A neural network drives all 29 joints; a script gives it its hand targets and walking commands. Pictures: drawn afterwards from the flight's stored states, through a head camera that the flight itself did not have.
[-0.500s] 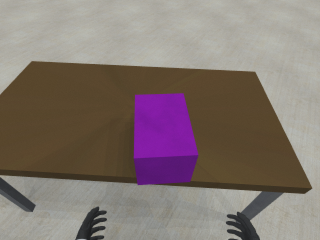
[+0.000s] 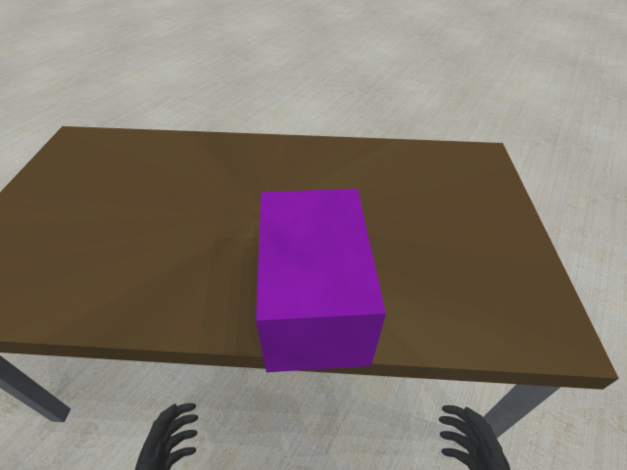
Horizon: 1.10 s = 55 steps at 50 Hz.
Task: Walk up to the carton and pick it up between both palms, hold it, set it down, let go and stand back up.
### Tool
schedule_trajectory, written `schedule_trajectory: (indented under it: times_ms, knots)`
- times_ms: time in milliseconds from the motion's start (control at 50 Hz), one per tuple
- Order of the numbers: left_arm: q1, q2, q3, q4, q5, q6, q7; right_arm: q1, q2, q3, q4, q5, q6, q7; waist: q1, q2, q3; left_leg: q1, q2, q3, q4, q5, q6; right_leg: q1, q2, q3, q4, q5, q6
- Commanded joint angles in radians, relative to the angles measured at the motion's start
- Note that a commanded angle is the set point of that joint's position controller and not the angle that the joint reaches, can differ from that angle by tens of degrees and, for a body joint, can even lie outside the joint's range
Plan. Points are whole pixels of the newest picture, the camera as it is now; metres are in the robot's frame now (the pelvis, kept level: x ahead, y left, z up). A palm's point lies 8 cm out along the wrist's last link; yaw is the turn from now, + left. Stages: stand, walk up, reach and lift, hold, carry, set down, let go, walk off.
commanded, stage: reach and lift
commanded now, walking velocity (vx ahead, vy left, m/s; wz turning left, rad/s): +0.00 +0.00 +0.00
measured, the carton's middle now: (314, 276) +0.47 +0.03 -0.08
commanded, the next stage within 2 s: none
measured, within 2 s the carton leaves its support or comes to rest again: neither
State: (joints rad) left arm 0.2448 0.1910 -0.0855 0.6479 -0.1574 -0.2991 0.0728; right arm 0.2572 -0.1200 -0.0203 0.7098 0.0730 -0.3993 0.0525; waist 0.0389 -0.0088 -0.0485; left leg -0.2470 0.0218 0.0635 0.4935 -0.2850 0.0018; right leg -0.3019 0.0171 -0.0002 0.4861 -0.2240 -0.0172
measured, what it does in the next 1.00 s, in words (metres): stands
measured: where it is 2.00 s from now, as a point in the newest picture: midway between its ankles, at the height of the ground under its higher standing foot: outside the picture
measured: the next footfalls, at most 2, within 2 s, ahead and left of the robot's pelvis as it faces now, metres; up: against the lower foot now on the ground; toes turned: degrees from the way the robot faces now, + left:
none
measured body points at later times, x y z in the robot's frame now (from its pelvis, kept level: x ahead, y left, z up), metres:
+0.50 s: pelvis +0.01 +0.00 -0.01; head +0.02 +0.01 +0.44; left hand +0.21 +0.22 -0.05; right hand +0.22 -0.20 -0.04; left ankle -0.02 +0.11 -0.74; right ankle +0.02 -0.11 -0.74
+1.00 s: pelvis +0.01 +0.00 +0.00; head +0.04 +0.02 +0.45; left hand +0.29 +0.22 -0.02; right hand +0.31 -0.19 -0.01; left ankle -0.02 +0.11 -0.74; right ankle +0.02 -0.11 -0.74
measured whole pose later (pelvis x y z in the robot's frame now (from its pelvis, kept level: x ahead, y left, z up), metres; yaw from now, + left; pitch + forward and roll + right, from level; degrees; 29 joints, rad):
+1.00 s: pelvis +0.01 +0.00 +0.00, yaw +0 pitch +7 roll -1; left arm -0.15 0.16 0.01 0.86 -0.17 -0.49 0.06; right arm -0.19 -0.16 0.06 0.90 0.21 -0.49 0.00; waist 0.02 -0.02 -0.10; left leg -0.31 0.03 0.05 0.45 -0.27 0.00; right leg -0.35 0.02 -0.01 0.40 -0.19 -0.01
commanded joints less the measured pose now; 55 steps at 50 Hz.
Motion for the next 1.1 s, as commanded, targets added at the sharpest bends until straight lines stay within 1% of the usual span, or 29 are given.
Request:
schedule_trajectory:
  times_ms: [0, 140, 240, 380, 460, 540, 580, 620, 680, 840, 940, 1080]
  knots:
    - [-0.06, 0.071, 0.02, -0.063, -0.017, -0.088, -0.003, -0.051, -0.063, 0.001, -0.068, 0.019, -0.073, -0.003, -0.003, -0.002, -0.047, -0.13, -0.027, -0.002, -0.07, 0.129, -0.028, 0.128, 0.012, 0.059, -0.052, 0.048, -0.017]
    - [-0.072, 0.071, 0.038, -0.026, -0.02, -0.177, -0.015, -0.078, -0.069, 0.037, -0.02, 0.062, -0.159, -0.01, -0.006, -0.003, -0.076, -0.14, -0.039, -0.007, -0.041, 0.178, -0.035, 0.143, 0.02, 0.067, -0.024, 0.126, -0.009]
    - [-0.097, 0.067, 0.048, -0.02, -0.019, -0.229, -0.02, -0.11, -0.078, 0.056, -0.002, 0.095, -0.213, -0.011, -0.008, 0.002, -0.089, -0.143, -0.045, -0.008, -0.031, 0.195, -0.044, 0.146, 0.026, 0.069, -0.008, 0.155, -0.005]
    - [-0.154, 0.058, 0.052, -0.016, -0.024, -0.283, -0.021, -0.169, -0.096, 0.069, 0.007, 0.132, -0.266, -0.007, -0.009, 0.011, -0.104, -0.135, -0.047, -0.01, -0.017, 0.201, -0.059, 0.121, 0.033, 0.065, 0.006, 0.144, -0.004]
    - [-0.202, 0.052, 0.052, 0.003, -0.032, -0.304, -0.02, -0.217, -0.105, 0.071, 0.02, 0.143, -0.281, -0.004, -0.011, 0.012, -0.112, -0.131, -0.045, -0.013, -0.01, 0.187, -0.066, 0.088, 0.034, 0.061, 0.009, 0.112, -0.003]
    - [-0.283, 0.052, 0.049, 0.027, -0.046, -0.284, -0.015, -0.297, -0.104, 0.06, 0.037, 0.124, -0.25, -0.001, -0.014, 0.002, -0.115, -0.134, -0.035, -0.018, -0.031, 0.124, -0.063, 0.054, 0.027, 0.056, -0.011, 0.038, 0.002]
    - [-0.326, 0.054, 0.05, 0.031, -0.049, -0.262, -0.011, -0.34, -0.1, 0.051, 0.037, 0.114, -0.222, -0.001, -0.014, -0.001, -0.124, -0.131, -0.032, -0.019, -0.046, 0.105, -0.061, 0.051, 0.024, 0.052, -0.023, 0.026, 0.007]
    - [-0.351, 0.056, 0.054, 0.028, -0.047, -0.249, -0.006, -0.368, -0.104, 0.046, 0.027, 0.116, -0.206, -0.006, -0.012, 0.005, -0.147, -0.12, -0.033, -0.018, -0.049, 0.13, -0.063, 0.066, 0.027, 0.047, -0.026, 0.064, 0.01]
    - [-0.376, 0.052, 0.068, 0.052, -0.037, -0.239, -0.005, -0.403, -0.109, 0.049, 0.044, 0.122, -0.186, -0.016, -0.011, 0.012, -0.177, -0.102, -0.036, -0.019, -0.048, 0.182, -0.068, 0.088, 0.029, 0.045, -0.034, 0.127, 0.01]
    - [-0.483, 0.036, 0.099, 0.099, -0.021, -0.228, -0.013, -0.522, -0.118, 0.056, 0.079, 0.132, -0.14, -0.04, -0.019, 0.011, -0.233, -0.049, -0.038, -0.026, -0.062, 0.29, -0.075, 0.12, 0.029, 0.048, -0.079, 0.228, 0.006]
    - [-0.561, 0.033, 0.114, 0.117, -0.013, -0.219, -0.013, -0.611, -0.126, 0.056, 0.096, 0.139, -0.111, -0.051, -0.022, 0.014, -0.275, -0.025, -0.037, -0.029, -0.076, 0.333, -0.077, 0.132, 0.028, 0.049, -0.103, 0.272, 0.003]
    - [-0.683, 0.031, 0.133, 0.166, -0.003, -0.198, -0.01, -0.746, -0.137, 0.057, 0.135, 0.149, -0.064, -0.063, -0.02, 0.024, -0.338, 0.003, -0.033, -0.034, -0.087, 0.38, -0.077, 0.122, 0.023, 0.045, -0.133, 0.301, -0.003]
